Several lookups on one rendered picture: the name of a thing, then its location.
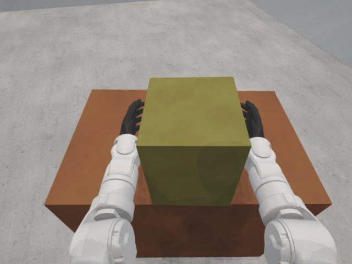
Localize robot left upper arm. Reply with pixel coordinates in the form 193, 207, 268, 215
70, 217, 137, 264

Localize carton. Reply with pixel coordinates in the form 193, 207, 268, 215
136, 76, 251, 206

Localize robot right hand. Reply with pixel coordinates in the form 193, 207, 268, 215
240, 101, 265, 138

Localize robot left forearm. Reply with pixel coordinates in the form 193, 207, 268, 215
69, 134, 140, 258

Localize pedestal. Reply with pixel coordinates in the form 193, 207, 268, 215
44, 89, 332, 258

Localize robot right upper arm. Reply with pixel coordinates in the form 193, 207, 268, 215
264, 218, 338, 264

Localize robot left hand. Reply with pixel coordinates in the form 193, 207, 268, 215
120, 99, 145, 136

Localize robot right forearm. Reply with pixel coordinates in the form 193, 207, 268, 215
244, 137, 338, 262

